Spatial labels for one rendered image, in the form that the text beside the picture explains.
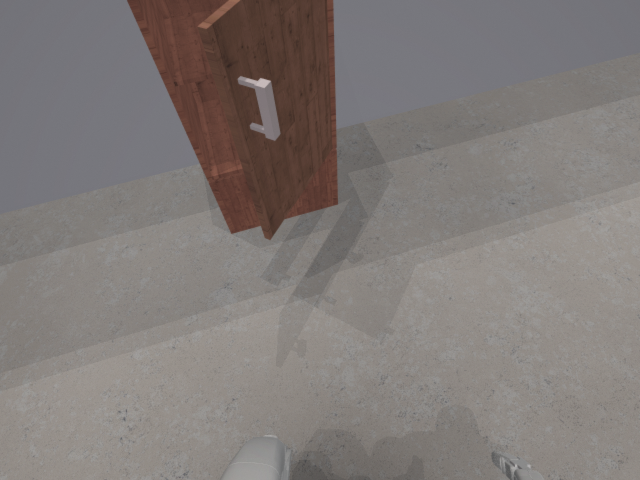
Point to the handle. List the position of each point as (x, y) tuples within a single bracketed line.
[(266, 102)]

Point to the right robot hand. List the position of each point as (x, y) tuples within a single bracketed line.
[(515, 468)]

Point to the cupboard door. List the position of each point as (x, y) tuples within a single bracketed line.
[(285, 42)]

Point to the left robot thigh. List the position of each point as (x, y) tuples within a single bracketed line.
[(260, 458)]

